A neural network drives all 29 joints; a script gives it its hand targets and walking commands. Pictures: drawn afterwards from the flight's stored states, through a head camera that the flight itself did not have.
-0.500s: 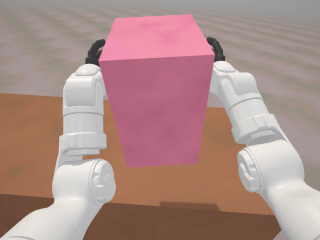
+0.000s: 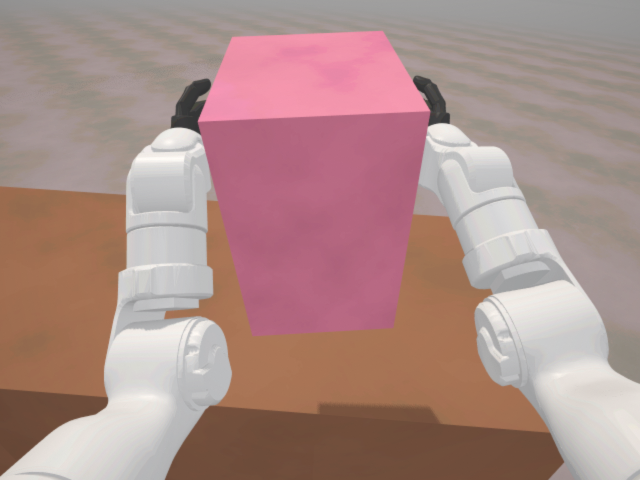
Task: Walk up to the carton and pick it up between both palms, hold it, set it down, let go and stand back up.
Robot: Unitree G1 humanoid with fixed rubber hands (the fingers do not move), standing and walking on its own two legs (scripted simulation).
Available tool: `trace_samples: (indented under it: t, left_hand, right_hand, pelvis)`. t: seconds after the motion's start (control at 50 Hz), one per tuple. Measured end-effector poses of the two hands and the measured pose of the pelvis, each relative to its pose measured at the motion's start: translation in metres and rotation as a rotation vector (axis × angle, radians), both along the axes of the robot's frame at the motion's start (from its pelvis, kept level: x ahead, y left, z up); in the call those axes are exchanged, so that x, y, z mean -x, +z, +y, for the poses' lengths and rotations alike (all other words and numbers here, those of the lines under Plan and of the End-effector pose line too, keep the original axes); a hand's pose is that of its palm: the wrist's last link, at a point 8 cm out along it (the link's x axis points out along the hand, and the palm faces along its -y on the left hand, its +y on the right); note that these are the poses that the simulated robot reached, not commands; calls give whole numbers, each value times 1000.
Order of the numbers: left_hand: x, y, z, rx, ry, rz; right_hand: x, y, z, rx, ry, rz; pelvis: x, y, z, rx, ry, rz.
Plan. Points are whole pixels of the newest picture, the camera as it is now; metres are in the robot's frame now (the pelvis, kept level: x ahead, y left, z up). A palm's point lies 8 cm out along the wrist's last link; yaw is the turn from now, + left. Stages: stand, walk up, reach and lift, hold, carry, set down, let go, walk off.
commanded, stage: hold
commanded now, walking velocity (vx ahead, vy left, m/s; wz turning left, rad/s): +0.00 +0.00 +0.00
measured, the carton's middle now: (315, 187) +0.38 +0.00 +0.24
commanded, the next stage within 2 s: none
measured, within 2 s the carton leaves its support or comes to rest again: neither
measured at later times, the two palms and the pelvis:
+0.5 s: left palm (190, 144) +0.37 +0.14 +0.30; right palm (433, 141) +0.37 -0.14 +0.30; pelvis +0.00 +0.00 +0.00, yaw +0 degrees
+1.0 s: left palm (186, 143) +0.37 +0.14 +0.30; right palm (431, 139) +0.37 -0.13 +0.30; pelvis +0.00 +0.00 +0.00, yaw +0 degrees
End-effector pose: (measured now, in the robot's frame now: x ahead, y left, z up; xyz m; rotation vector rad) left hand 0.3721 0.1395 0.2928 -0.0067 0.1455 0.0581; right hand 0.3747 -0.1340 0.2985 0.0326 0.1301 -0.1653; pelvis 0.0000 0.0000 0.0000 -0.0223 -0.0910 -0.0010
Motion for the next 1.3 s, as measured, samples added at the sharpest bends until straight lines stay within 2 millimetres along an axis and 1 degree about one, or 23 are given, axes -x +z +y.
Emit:
trace_samples:
  t: [0.26,0.52,0.7,1.02,1.3]
  left_hand:
    - [3,-1,2,-1,5,-9]
    - [2,2,-2,-11,4,-8]
    - [4,3,1,0,8,-14]
    - [4,5,1,-9,-1,-15]
    - [1,4,3,-8,11,-2]
  right_hand:
    - [2,1,2,-15,4,-8]
    - [2,0,-2,-16,2,-6]
    - [3,1,1,-6,7,-11]
    - [5,4,1,-24,-3,-11]
    - [0,1,3,-16,7,3]
  pelvis:
    - [1,0,1,2,2,2]
    - [2,0,0,0,0,9]
    - [1,0,-1,1,1,5]
    - [3,0,4,2,-2,7]
    - [2,0,2,1,0,10]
